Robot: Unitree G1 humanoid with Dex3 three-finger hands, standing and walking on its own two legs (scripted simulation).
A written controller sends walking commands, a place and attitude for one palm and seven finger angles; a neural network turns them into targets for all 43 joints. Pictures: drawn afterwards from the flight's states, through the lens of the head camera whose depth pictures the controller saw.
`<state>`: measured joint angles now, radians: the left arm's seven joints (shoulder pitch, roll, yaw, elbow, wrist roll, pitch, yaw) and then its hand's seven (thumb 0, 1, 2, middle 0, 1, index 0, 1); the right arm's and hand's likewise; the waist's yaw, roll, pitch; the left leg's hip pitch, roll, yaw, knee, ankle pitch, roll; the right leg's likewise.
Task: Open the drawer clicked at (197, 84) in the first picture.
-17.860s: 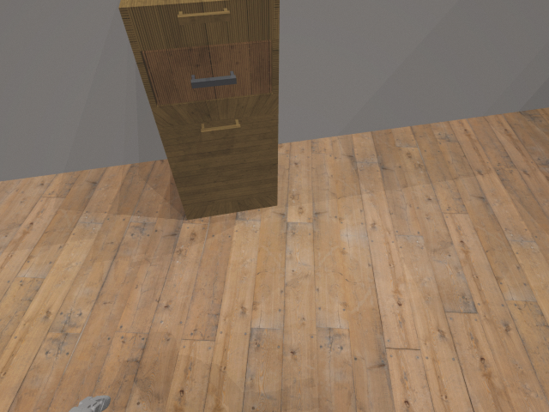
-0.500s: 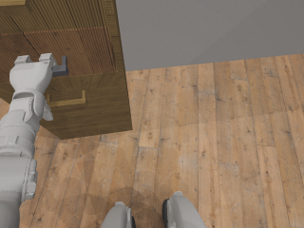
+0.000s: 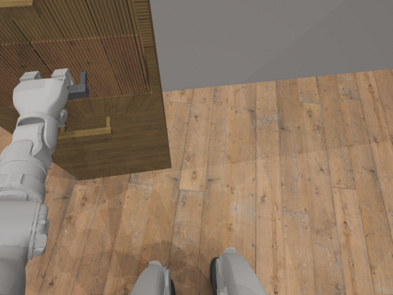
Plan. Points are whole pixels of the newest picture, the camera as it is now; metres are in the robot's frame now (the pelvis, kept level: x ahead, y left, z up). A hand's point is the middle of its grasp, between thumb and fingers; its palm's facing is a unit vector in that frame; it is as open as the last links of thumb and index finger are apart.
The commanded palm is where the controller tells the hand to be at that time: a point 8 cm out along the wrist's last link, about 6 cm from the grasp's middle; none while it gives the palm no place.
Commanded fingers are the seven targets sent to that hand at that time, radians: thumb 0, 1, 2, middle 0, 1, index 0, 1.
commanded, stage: close the thumb around the handle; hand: left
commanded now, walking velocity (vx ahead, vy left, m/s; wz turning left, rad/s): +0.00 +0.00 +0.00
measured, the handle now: (52, 86) +0.54 +0.28 +0.01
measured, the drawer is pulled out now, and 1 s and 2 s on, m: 0.00 0.03 0.17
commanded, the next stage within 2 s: pull the drawer open in 0.20 s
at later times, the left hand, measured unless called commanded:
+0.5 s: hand (56, 113) +0.49 +0.27 -0.01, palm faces -0.10 -0.02 -0.99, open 5.5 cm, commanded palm +0.46 +0.27 +0.04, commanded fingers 0.00 0.90 0.90 -0.40 -1.35 -0.40 -1.35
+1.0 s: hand (54, 123) +0.47 +0.27 -0.01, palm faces -0.06 -0.03 -1.00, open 5.4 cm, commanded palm +0.46 +0.26 +0.04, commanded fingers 0.00 0.90 0.90 -0.40 -1.35 -0.40 -1.35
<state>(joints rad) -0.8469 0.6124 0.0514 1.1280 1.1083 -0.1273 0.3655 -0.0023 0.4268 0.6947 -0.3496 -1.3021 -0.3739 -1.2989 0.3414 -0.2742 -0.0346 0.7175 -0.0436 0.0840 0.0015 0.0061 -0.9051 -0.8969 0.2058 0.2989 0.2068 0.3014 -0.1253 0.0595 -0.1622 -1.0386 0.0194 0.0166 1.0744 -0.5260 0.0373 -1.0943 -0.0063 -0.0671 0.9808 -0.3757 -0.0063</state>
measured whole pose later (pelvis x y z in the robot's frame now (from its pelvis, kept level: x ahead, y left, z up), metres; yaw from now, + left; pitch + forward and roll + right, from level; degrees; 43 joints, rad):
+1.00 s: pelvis +0.04 +0.01 +0.02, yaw +0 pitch +26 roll -3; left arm -0.59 0.48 0.03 0.92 1.11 -0.10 0.44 0.00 0.78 0.83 -0.32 -1.35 -0.37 -1.35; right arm 0.28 -0.26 -0.06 0.70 -0.04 0.13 0.02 0.01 -0.90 -0.90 0.21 0.30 0.21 0.30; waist -0.05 0.05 -0.18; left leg -0.87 0.01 0.03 0.97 -0.54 0.05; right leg -0.93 -0.01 -0.05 0.89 -0.40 0.01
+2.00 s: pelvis +0.03 +0.00 +0.03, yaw +0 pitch +18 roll -2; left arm 0.02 0.35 -0.01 0.39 1.09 0.00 0.50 0.02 0.76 0.80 -0.29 -1.35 -0.41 -1.35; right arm 0.15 -0.24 -0.05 0.60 -0.03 0.08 0.01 0.01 -0.91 -0.90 0.20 0.30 0.21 0.30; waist 0.00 0.05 -0.16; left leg -0.69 0.01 0.04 0.90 -0.52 0.04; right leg -0.77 0.00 -0.03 0.85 -0.39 0.00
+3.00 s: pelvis +0.03 -0.01 +0.02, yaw -1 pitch +17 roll +0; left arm 0.53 0.33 0.02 0.03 1.08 -0.05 0.57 0.02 0.74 0.78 -0.25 -1.29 -0.39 -1.33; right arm 0.08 -0.22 -0.04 0.56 -0.04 0.05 0.03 0.01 -0.91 -0.90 0.20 0.30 0.20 0.30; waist 0.04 0.03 -0.17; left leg -0.70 0.02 0.05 0.98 -0.57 0.01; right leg -0.81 0.01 -0.02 0.97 -0.45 -0.02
